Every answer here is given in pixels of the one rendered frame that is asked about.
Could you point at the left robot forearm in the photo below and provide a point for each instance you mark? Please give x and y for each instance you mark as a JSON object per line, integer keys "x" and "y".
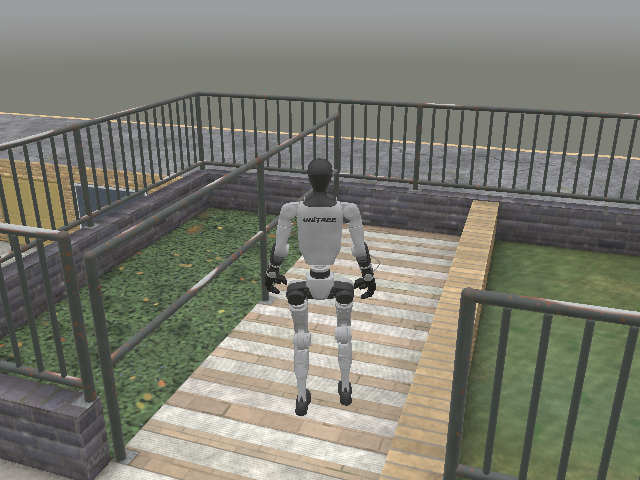
{"x": 274, "y": 264}

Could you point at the robot foot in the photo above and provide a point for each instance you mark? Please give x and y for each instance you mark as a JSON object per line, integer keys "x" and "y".
{"x": 345, "y": 397}
{"x": 302, "y": 407}

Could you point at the left robot hand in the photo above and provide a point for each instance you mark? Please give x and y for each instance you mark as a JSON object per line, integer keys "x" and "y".
{"x": 269, "y": 281}

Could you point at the robot left upper arm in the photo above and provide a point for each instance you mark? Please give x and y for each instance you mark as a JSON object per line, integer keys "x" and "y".
{"x": 288, "y": 212}

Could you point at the right robot hand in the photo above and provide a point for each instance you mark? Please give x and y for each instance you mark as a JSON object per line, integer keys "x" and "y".
{"x": 362, "y": 284}

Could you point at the robot right upper arm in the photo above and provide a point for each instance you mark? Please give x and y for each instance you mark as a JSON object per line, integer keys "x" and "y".
{"x": 352, "y": 213}

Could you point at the right robot forearm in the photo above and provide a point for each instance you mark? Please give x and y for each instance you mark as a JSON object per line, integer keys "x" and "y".
{"x": 365, "y": 265}

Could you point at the robot left foot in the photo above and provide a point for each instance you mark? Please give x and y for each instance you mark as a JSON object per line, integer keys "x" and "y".
{"x": 302, "y": 407}

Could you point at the robot right foot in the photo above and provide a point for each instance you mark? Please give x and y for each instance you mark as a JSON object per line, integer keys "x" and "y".
{"x": 345, "y": 397}

